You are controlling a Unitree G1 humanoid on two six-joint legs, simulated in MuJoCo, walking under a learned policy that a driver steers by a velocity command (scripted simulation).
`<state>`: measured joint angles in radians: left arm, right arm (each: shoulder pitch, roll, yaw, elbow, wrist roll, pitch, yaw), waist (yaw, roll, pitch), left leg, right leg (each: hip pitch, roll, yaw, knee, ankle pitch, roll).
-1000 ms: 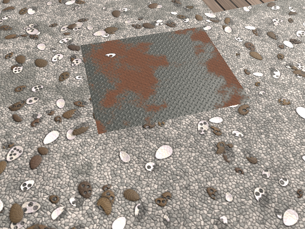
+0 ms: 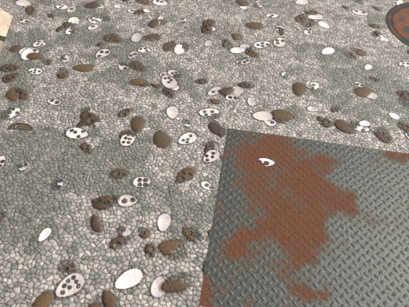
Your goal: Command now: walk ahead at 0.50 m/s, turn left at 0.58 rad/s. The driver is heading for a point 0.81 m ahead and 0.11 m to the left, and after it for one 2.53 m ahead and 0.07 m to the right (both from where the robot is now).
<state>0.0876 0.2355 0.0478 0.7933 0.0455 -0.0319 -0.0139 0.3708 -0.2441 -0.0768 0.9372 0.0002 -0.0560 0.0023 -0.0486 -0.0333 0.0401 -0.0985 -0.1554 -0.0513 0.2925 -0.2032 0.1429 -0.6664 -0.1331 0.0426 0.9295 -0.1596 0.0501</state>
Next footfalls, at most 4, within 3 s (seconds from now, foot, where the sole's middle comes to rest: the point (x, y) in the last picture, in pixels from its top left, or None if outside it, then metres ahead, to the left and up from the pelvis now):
0.24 right None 0.33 -0.12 -0.78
0.70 left None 0.23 0.10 -0.78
1.08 right None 0.27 -0.10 -0.78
1.98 right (171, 282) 0.55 0.08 -0.78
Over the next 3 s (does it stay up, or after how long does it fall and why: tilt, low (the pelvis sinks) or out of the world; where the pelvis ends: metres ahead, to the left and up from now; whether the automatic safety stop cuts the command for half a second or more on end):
stays up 0.68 0.13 -0.02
